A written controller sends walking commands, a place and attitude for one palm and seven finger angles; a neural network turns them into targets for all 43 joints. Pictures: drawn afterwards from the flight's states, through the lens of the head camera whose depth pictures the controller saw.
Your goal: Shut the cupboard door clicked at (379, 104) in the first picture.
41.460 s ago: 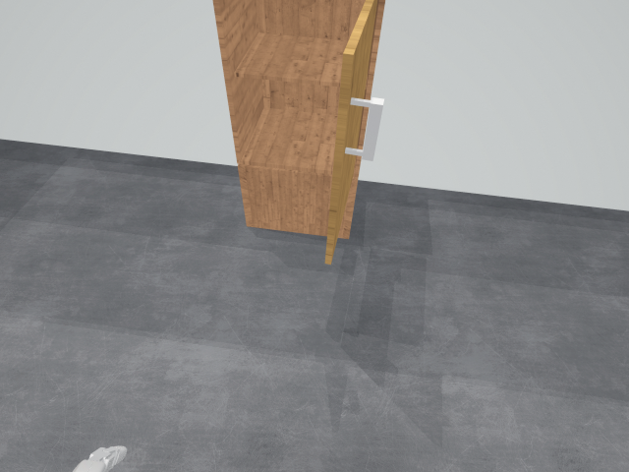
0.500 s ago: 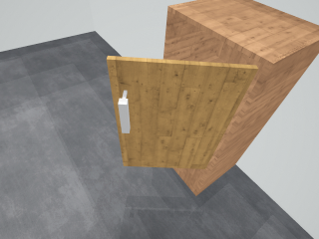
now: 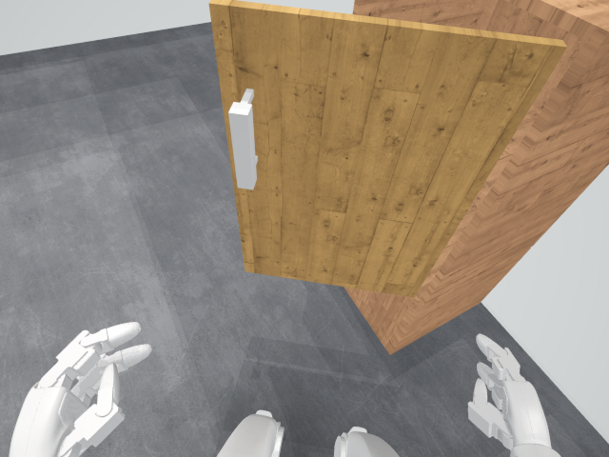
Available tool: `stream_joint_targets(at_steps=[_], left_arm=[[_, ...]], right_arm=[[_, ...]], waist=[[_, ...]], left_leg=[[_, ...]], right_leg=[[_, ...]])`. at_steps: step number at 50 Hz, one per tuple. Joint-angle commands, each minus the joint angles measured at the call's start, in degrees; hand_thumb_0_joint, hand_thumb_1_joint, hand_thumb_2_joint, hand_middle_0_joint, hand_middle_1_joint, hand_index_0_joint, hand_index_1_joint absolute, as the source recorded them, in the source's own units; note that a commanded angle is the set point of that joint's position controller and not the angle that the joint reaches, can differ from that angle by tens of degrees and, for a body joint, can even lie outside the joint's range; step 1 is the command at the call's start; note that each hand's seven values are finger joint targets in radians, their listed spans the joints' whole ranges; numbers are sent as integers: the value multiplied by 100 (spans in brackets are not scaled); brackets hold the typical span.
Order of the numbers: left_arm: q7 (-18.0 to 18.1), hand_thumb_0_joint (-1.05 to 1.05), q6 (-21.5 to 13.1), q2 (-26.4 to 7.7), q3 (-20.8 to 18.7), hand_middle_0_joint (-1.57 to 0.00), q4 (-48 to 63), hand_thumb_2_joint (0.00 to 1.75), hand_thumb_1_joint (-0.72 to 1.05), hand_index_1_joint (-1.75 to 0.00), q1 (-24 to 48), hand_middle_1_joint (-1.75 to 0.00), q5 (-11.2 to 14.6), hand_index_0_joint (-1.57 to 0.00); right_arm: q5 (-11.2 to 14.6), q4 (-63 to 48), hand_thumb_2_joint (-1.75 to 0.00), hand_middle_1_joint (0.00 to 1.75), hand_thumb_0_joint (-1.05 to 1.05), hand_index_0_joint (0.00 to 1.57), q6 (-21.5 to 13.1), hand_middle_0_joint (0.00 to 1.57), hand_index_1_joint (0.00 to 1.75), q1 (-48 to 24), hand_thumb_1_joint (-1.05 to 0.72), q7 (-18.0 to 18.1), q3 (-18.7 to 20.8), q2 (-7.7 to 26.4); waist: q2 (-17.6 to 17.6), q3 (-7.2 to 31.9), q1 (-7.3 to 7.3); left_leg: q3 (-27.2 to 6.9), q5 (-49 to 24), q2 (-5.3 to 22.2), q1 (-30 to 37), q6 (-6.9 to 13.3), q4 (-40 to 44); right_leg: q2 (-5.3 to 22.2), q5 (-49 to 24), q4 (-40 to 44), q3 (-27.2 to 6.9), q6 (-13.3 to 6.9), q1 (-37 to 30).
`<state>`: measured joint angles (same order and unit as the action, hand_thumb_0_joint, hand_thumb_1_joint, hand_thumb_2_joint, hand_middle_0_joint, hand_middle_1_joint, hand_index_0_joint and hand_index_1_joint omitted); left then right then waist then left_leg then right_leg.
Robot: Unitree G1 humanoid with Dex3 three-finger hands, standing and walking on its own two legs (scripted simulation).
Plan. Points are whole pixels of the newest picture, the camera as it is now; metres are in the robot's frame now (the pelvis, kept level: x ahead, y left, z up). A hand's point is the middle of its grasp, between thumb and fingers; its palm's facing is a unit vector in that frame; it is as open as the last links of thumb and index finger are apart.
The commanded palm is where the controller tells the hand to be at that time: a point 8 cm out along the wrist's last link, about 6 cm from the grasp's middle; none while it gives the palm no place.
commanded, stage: raise the hand and make a fist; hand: left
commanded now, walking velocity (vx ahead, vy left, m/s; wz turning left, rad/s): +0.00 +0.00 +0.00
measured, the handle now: (247, 140) +0.51 +0.15 +0.12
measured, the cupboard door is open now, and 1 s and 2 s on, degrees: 53 53 53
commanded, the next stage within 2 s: bring the fist close to the handle in 1.40 s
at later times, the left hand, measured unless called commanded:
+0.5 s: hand (140, 329) +0.23 +0.22 +0.08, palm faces -0.03 -1.00 +0.00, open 3.5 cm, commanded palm +0.20 +0.27 +0.10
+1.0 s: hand (118, 276) +0.26 +0.24 +0.13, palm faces +0.00 -1.00 -0.05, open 3.1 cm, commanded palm +0.24 +0.29 +0.13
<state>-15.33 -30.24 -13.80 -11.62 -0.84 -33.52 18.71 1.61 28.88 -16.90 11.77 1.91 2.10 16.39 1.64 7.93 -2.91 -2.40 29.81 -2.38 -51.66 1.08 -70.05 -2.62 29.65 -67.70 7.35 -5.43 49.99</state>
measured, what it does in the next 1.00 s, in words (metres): shifts its weight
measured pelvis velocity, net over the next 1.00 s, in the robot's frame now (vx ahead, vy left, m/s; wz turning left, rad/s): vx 0.03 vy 0.05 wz -0.02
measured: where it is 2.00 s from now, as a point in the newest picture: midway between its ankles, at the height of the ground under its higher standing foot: outside the picture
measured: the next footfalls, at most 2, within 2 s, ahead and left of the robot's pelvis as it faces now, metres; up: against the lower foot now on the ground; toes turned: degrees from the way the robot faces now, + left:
none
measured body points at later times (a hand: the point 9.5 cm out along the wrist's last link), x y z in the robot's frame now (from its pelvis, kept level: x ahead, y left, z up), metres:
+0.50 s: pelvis +0.03 +0.03 +0.02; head +0.09 +0.04 +0.46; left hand +0.22 +0.27 +0.08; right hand +0.20 -0.21 -0.06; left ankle +0.05 +0.11 -0.64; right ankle +0.04 -0.07 -0.64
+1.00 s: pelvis +0.03 +0.05 +0.05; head +0.06 +0.06 +0.49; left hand +0.25 +0.29 +0.14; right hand +0.21 -0.17 -0.02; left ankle +0.05 +0.11 -0.64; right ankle +0.04 -0.07 -0.64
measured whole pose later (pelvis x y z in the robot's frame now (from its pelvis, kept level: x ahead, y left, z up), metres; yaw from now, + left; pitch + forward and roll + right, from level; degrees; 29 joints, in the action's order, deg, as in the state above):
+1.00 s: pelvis +0.03 +0.05 +0.05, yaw -1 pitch +9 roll -3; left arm -11.2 -15.7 -15.8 -8.2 8.4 -21.3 16.1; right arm 2.3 28.0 -11.0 16.3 2.3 -3.4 13.6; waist -2.1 6.6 -1.0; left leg -0.4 26.8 -3.4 -38.2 4.8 -56.4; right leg -2.1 25.1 -52.3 4.1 -1.1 36.0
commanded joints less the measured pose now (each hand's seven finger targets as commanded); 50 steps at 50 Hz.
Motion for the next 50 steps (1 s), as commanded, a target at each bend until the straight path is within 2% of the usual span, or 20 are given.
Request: stream_joint_targets(at_steps=[1,3,5,7,8,10,12,14,16,18,21,24,27,28,31,36,39,42,46,50], left_arm=[[-198,0,-847,-675,282,-68,2201,90,90,-82,1475,-82,53,-68],[-473,0,-367,-661,251,-71,1315,90,90,-86,1193,-86,27,-71],[-677,0,334,-769,77,-75,835,90,90,-90,813,-90,10,-75],[-757,0,997,-1043,-421,-79,754,90,90,-94,425,-94,106,-79],[-721,0,1201,-1021,-566,-81,1053,90,90,-96,347,-96,209,-81],[-482,0,1342,-1036,-957,-84,1589,90,90,-100,310,-100,343,-84],[-117,0,1160,-1031,-1186,-88,1889,90,90,-104,263,-104,374,-88],[57,0,807,-656,-874,-92,1949,90,90,-108,152,-108,316,-92],[51,0,495,-394,-431,-95,1842,90,90,-112,258,-112,204,-95],[-96,0,326,-279,-35,-99,1688,90,90,-116,432,-116,86,-99],[-329,0,327,-361,194,-104,1663,90,90,-122,556,-122,41,-104],[-264,0,434,-732,-12,-110,2170,90,90,-128,768,-128,16,-110],[140,0,494,-1100,-441,-115,2736,90,90,-134,870,-134,-20,-115],[245,0,512,-869,-294,-117,2810,90,90,-136,775,-136,-6,-117],[484,0,660,-642,-165,-123,2532,90,90,-142,719,-142,-50,-123],[279,0,1210,-355,375,-130,1750,90,90,-150,934,-150,-211,-130],[156,0,1349,-613,232,-130,1873,90,90,-150,1342,-150,-203,-130],[278,0,1224,-1003,-142,-130,2291,90,90,-150,1806,-150,-189,-130],[498,0,945,-917,-175,-130,2498,90,90,-150,1866,-150,-171,-130],[376,0,1173,-670,47,-130,1860,90,90,-150,1775,-150,-167,-130]], right_arm=[[6,-487,-90,30,0,20,-408,20,30,-175,-90,163,67,558],[85,-388,-90,30,0,20,-310,20,30,-90,-90,224,66,555],[181,-531,-90,30,0,20,-159,20,30,-82,-90,255,100,554],[234,-765,-90,30,0,20,6,20,30,-236,-90,249,113,505],[227,-913,-90,30,0,20,89,20,30,-231,-90,232,85,426],[180,-1018,-90,30,0,20,198,20,30,-289,-90,207,69,276],[107,-956,-90,30,0,20,239,20,30,-267,-90,178,59,156],[73,-872,-90,30,0,20,211,20,30,-174,-90,134,80,108],[41,-775,-90,30,0,20,171,20,30,-90,-90,100,80,183],[23,-726,-90,30,0,20,140,20,30,-26,-90,98,79,312],[63,-795,-90,30,0,20,88,20,30,50,-90,126,102,471],[93,-933,-90,30,0,20,72,20,30,22,-90,180,101,530],[83,-971,-90,30,0,20,130,20,30,-18,-90,189,78,498],[78,-1028,-90,30,0,20,167,20,30,-9,-90,175,33,445],[90,-1016,-90,30,0,20,293,20,30,14,-90,135,-11,439],[139,-1063,-90,30,0,20,383,20,30,75,-90,108,-60,581],[137,-1118,-90,30,0,20,351,20,30,107,-90,134,-81,610],[97,-1090,-90,30,0,20,325,20,30,91,-90,164,-119,593],[83,-989,-90,30,0,20,268,20,30,90,-90,114,-182,494],[113,-866,-90,30,0,20,293,20,30,128,-90,78,-165,546]], waist=[[-787,604,714],[-304,395,693],[90,543,501],[156,1128,99],[201,1456,-7],[198,1749,-144],[216,1784,-224],[147,1485,-118],[-61,1120,71],[-116,899,264],[-160,927,339],[-450,1256,200],[-824,1502,-4],[-968,1449,0],[-833,957,82],[-422,292,320],[-368,547,299],[-669,726,212],[-1067,872,156],[-741,552,267]], left_leg=[[-195,-365,170,236,171,678],[-193,-471,209,-107,161,602],[-144,-620,221,-177,160,730],[-122,-1050,142,-45,140,861],[-100,-1252,112,53,108,941],[-131,-1619,107,291,39,1065],[-170,-1879,118,385,2,1168],[-151,-2025,141,517,-31,1317],[-157,-2031,159,675,-29,1388],[-178,-1964,166,687,-2,1303],[-242,-1615,192,852,19,1450],[-327,-1501,217,1228,-8,1719],[-520,-1653,269,1712,-160,2042],[-543,-1746,269,1850,-198,2148],[-674,-1626,353,1867,-272,2368],[-755,-854,377,1601,-211,2592],[-698,-932,325,1700,-165,2606],[-746,-1118,338,1989,-222,2685],[-818,-1675,394,2453,-350,2796],[-735,-1720,386,2292,-304,2800]], right_leg=[[242,403,1785,-1561,389,-378],[306,214,1896,-1648,516,-523],[402,10,2049,-1727,619,-951],[522,-771,2012,-1850,721,-1766],[600,-1207,1985,-1865,775,-2169],[663,-2240,1888,-1874,887,-2612],[549,-3016,1657,-1652,815,-2809],[433,-3314,1484,-1378,698,-2470],[299,-2881,1372,-1073,586,-1834],[270,-2537,1317,-1000,552,-1397],[157,-1563,1408,-760,407,-1036],[110,-1227,1442,-630,320,-1129],[35,-1275,1368,-467,252,-1208],[39,-1314,1382,-414,252,-1215],[-4,-1192,1475,-303,276,-1089],[4,-933,1770,-285,313,-1041],[28,-1031,1882,-338,301,-1329],[15,-1143,1888,-372,265,-1470],[17,-1330,1876,-341,243,-1493],[24,-1447,2044,-317,279,-1576]])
